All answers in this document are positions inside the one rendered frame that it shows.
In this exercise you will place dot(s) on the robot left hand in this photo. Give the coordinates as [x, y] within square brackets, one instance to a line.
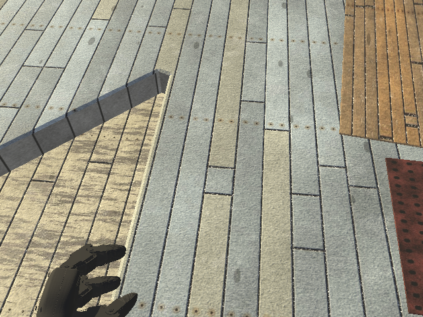
[68, 288]

